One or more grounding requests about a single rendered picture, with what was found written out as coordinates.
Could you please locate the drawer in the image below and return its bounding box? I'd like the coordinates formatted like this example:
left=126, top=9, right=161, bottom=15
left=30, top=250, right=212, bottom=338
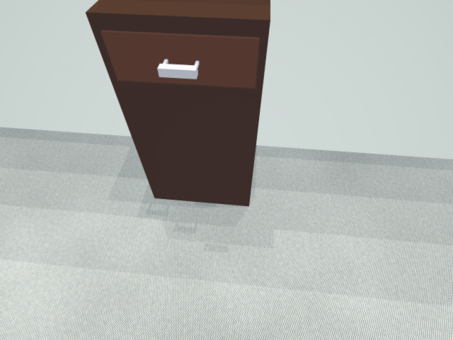
left=101, top=30, right=259, bottom=88

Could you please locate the handle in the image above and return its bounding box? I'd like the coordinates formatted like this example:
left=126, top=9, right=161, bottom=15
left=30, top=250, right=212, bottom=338
left=157, top=59, right=200, bottom=79

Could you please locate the cabinet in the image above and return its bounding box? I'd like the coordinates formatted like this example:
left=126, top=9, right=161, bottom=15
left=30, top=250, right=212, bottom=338
left=86, top=0, right=270, bottom=206

